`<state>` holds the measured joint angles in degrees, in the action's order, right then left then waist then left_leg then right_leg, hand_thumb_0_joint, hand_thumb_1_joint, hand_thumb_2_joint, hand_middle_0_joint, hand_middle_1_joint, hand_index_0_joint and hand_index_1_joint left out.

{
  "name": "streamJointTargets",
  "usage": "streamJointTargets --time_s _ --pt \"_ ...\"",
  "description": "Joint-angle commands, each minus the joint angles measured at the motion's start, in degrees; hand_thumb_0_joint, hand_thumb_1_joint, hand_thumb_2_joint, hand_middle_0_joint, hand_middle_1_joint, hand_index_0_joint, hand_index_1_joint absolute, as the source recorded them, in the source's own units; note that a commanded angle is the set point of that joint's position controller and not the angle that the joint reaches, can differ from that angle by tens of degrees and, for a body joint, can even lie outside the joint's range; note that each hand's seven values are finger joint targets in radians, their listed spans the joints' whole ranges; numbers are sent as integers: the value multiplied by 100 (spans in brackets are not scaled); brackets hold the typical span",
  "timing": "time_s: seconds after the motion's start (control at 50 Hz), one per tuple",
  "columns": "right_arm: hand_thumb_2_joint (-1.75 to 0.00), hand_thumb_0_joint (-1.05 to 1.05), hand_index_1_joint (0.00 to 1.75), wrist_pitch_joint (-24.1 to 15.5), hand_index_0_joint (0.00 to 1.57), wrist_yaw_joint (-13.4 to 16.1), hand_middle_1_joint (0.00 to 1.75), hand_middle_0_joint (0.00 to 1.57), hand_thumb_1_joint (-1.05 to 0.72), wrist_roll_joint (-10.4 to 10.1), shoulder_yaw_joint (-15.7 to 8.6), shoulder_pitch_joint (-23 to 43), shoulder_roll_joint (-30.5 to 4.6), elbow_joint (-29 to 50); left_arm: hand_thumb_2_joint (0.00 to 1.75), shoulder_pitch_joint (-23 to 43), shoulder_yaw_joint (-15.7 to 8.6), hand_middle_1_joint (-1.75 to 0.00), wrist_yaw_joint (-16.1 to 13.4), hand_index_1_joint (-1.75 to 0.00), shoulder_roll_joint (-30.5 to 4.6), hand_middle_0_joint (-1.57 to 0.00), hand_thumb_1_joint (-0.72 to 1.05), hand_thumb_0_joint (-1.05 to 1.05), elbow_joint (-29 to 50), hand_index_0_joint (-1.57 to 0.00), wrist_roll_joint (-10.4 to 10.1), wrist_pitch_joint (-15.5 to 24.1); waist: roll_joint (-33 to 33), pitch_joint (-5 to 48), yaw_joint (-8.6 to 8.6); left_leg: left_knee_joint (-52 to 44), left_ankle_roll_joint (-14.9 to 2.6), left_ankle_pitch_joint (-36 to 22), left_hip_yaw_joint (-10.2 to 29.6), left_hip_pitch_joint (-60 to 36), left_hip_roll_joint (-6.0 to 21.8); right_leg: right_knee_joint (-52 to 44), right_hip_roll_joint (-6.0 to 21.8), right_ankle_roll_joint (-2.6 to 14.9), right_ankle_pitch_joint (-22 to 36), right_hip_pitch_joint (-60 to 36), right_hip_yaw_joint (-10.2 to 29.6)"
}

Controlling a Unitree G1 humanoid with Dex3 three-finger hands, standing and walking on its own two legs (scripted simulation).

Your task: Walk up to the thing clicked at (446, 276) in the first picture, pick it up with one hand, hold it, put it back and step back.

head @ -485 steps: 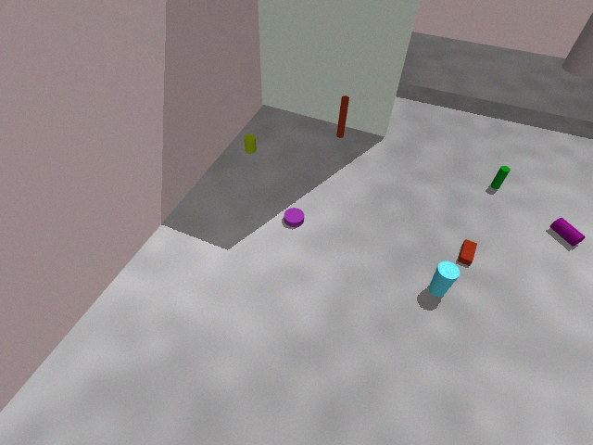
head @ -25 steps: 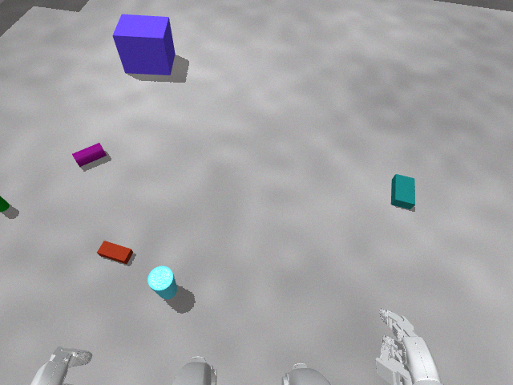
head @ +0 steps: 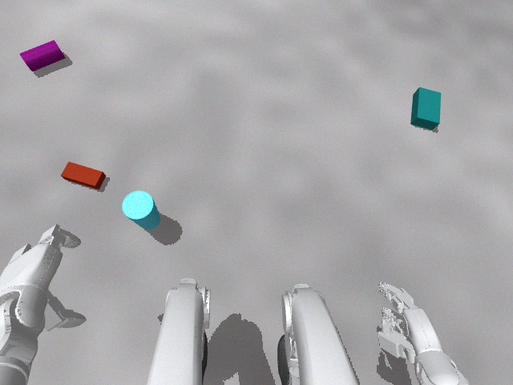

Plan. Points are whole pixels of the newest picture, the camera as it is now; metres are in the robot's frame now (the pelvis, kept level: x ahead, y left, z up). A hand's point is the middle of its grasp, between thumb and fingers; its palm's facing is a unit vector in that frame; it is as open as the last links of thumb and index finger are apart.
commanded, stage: rise first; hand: left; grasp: from above
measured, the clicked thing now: (144, 212) +0.50 +0.29 -0.47
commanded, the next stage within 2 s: approach in 1.58 s
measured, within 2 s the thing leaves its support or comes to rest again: neither
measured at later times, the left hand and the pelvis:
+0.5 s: hand (92, 239) +0.38 +0.33 -0.27, palm faces -0.46 -0.13 -0.88, open 13.8 cm; pelvis -0.05 +0.00 -0.14, yaw -5 degrees
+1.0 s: hand (107, 223) +0.42 +0.33 -0.32, palm faces -0.44 -0.02 -0.90, open 13.9 cm; pelvis -0.04 +0.01 -0.18, yaw -7 degrees
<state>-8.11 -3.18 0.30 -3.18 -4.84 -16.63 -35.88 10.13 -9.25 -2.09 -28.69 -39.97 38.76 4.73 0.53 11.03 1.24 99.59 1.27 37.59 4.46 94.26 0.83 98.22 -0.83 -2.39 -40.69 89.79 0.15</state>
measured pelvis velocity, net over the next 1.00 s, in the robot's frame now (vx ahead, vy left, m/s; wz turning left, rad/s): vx -0.04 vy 0.01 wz -0.12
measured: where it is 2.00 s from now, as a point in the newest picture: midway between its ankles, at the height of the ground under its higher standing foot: outside the picture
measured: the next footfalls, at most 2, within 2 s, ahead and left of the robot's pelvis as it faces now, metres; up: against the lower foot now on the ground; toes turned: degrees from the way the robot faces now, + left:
none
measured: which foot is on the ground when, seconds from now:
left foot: down 0.00-1.00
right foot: down 0.00-1.00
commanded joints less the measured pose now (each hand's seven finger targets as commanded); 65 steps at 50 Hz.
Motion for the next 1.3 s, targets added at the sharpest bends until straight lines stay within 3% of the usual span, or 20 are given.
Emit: streamJointTargets --time_s 0.0,0.02,0.1,0.16,0.2,0.26,0.34,0.36,0.38,0.4,0.44,0.62,0.76,0.82,0.94,1.0,1.06,1.1,1.24,1.28 --pt "-90 0 30 -66 20 41 30 20 -90 6 -428 -719 -975 261 96 1504 -513 -114 -312 -112 -1824 -6 -52 0 286 -8 503 347 564 3225 48 -461 -251 -2118 -222 -2094 -28 -588 -120 368 2011 -618 -276" --pt "-91 0 30 -29 20 17 30 20 -91 19 -426 -790 -980 224 97 1785 -419 -114 -297 -112 -1788 -6 -53 0 51 -8 575 387 441 3097 176 -368 -268 -1823 -206 -1749 -40 -522 -126 369 1817 -497 -298" --pt "-90 0 30 100 20 3 30 20 -87 55 -422 -874 -1043 123 97 2543 -579 -113 -330 -111 -2410 -5 -48 0 -427 -8 1013 632 569 3276 1 -147 -226 -997 -154 -1303 -24 -126 -134 403 1155 -59 -383" --pt "-90 0 30 193 20 6 30 20 -87 87 -390 -956 -1071 67 97 3227 -526 -112 -365 -110 -2609 -5 -48 0 -572 -8 1280 806 610 3353 124 155 -240 -760 -176 -1006 -25 74 -158 402 1002 210 -437" --pt "-90 0 30 274 20 4 30 20 -87 116 -339 -1095 -1032 -97 97 3276 -534 -112 -413 -110 -2740 -5 -48 0 -1066 -8 1440 883 482 3217 194 377 -287 -541 -251 -552 -61 128 -185 389 793 271 -430" --pt "-90 0 30 403 20 -7 30 20 -88 159 -271 -1134 -1034 -121 98 3750 -628 -110 -527 -108 -3084 -5 -50 0 -1025 -8 1695 1049 686 3408 172 583 -295 -548 -250 -488 -63 350 -213 406 768 414 -474" --pt "-90 0 30 560 20 -22 30 20 -89 224 -228 -1196 -1126 -243 99 4190 -686 -106 -728 -105 -3439 -6 -50 0 -1344 -8 2058 1236 953 3129 248 712 -269 -202 -139 -290 -53 682 -250 445 488 1031 -587" --pt "-90 0 30 595 20 -24 30 20 -89 251 -196 -1189 -1127 -290 99 4064 -656 -106 -773 -104 -3414 -6 -51 0 -1768 -8 2170 1235 909 2970 310 753 -272 -58 -91 -195 -46 765 -254 447 382 1220 -621" --pt "-90 0 30 614 20 -43 30 20 -90 284 -182 -1214 -1096 -250 98 4686 -575 -105 -828 -103 -3440 -7 -49 0 -1102 -9 2201 1340 1279 3246 314 804 -244 -278 -133 -384 -53 839 -240 462 592 1155 -620" --pt "-90 0 30 660 20 -41 30 20 -90 302 -174 -1281 -1165 -351 97 4445 -586 -104 -879 -103 -3465 -8 -49 0 -1766 -9 2316 1291 1140 3059 388 838 -261 -111 -85 -293 -38 878 -251 453 466 1333 -658" --pt "-90 0 30 702 20 -67 30 20 -90 332 -168 -1325 -1169 -349 99 4653 -453 -102 -962 -101 -3375 -7 -51 0 -1705 -8 2404 1350 1221 3032 461 946 -253 -151 -87 -208 -58 967 -246 459 513 1437 -687" --pt "-90 0 30 875 20 -142 30 20 -90 480 -54 -1367 -1218 -482 95 5208 -346 -95 -1302 -95 -3720 -12 -47 0 -2302 -12 3055 1373 1450 2986 566 1362 -245 -388 -97 -21 -79 1356 -269 483 709 1848 -759" --pt "-91 0 30 907 20 -202 30 20 -91 575 6 -1331 -1267 -485 94 5538 -281 -96 -1471 -95 -3764 -12 -47 0 -2515 -13 3297 1397 1622 3041 697 1573 -218 -724 -27 -154 -39 1604 -272 468 992 2046 -840" --pt "-91 0 30 905 20 -229 30 20 -91 614 49 -1353 -1268 -453 95 5633 -245 -96 -1532 -95 -3715 -12 -48 0 -2676 -12 3280 1346 1496 2933 820 1701 -252 -655 -41 63 -31 1611 -286 437 999 2005 -864" --pt "-91 0 30 899 20 -263 30 20 -91 644 105 -1380 -1272 -444 99 5861 -217 -101 -1581 -100 -3754 -8 -53 0 -2627 -8 3308 1258 1746 3144 811 1778 -224 -803 -12 8 -19 1761 -314 456 1130 2020 -895" --pt "-91 0 30 894 20 -275 30 20 -91 650 125 -1389 -1290 -432 99 5850 -116 -103 -1557 -102 -3642 -7 -54 0 -2778 -7 3289 1224 1767 3002 905 1798 -214 -783 61 -1 -1 1820 -307 451 1116 2161 -925" --pt "-90 0 30 894 20 -300 30 20 -91 658 169 -1435 -1314 -422 99 5879 -266 -104 -1590 -103 -3864 -6 -54 0 -2700 -7 3273 1190 1833 3175 874 1924 -228 -1120 35 -99 5 1854 -313 430 1394 1972 -923" --pt "-91 0 30 903 20 -311 30 20 -91 661 205 -1402 -1286 -421 99 5872 -159 -105 -1584 -104 -3740 -6 -55 0 -2798 -7 3262 1157 1756 3019 907 1931 -242 -990 23 87 11 1831 -334 433 1328 2026 -929" --pt "-91 0 30 936 20 -336 30 20 -91 657 251 -1411 -1329 -377 100 5853 -204 -105 -1565 -104 -3853 -6 -56 0 -2827 -6 3242 1151 1878 3001 904 1944 -217 -931 88 84 23 1932 -344 451 1263 2114 -960" --pt "-90 0 30 934 20 -341 30 20 -91 674 274 -1417 -1344 -365 100 5896 -175 -105 -1568 -104 -3838 -6 -55 0 -2875 -6 3223 1157 1797 2885 995 1995 -233 -826 102 227 24 1923 -345 436 1223 2127 -976"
